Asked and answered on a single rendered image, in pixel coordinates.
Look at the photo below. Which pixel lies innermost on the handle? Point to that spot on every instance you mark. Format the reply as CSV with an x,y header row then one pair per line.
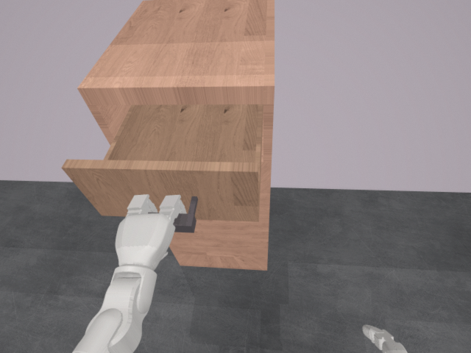
x,y
187,222

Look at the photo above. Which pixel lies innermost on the left robot forearm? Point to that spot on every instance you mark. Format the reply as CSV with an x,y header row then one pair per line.
x,y
117,327

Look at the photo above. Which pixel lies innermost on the drawer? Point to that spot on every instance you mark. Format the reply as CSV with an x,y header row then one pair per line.
x,y
212,151

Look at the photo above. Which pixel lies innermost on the robot left hand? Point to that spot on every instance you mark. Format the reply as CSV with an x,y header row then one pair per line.
x,y
144,236

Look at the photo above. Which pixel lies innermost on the robot right hand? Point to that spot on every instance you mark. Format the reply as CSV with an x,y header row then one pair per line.
x,y
383,340

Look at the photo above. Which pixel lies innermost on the cabinet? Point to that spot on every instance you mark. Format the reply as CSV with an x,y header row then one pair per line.
x,y
195,52

